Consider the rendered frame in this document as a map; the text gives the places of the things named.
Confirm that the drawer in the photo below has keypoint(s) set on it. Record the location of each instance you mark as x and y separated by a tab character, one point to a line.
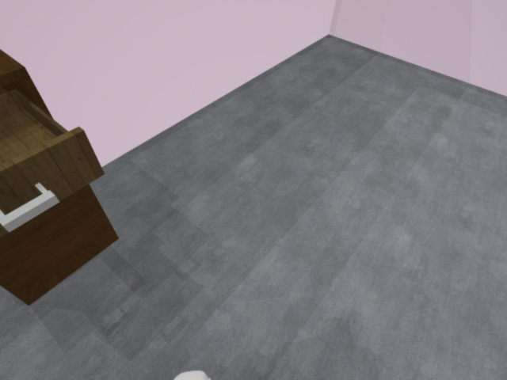
34	149

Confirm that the handle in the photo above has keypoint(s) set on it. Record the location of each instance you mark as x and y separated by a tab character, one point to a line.
29	210

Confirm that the cabinet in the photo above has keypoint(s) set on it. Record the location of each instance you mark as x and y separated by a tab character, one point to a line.
44	251

